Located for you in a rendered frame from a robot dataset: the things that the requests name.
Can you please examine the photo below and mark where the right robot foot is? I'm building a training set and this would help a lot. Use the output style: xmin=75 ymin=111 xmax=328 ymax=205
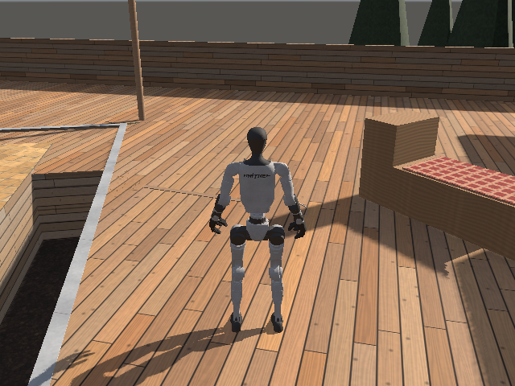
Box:
xmin=271 ymin=312 xmax=283 ymax=333

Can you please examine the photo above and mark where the robot left hand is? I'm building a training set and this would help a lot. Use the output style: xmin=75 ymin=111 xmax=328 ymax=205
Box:
xmin=209 ymin=218 xmax=228 ymax=234

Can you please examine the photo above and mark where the right robot upper arm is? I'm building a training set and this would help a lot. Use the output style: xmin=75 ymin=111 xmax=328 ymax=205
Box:
xmin=274 ymin=162 xmax=296 ymax=206

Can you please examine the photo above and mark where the robot left forearm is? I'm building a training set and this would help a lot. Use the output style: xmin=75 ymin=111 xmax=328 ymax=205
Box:
xmin=211 ymin=194 xmax=226 ymax=221

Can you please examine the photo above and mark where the robot right forearm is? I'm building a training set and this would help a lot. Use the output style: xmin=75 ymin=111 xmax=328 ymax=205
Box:
xmin=288 ymin=194 xmax=304 ymax=224

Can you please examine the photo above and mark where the robot right hand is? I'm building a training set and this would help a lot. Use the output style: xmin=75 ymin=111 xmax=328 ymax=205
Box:
xmin=288 ymin=220 xmax=307 ymax=239

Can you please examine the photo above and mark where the left robot upper arm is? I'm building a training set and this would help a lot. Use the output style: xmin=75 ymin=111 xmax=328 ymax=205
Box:
xmin=218 ymin=162 xmax=241 ymax=206

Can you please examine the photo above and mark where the right robot thigh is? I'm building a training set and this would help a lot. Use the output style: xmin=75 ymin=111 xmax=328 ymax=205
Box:
xmin=268 ymin=224 xmax=285 ymax=281

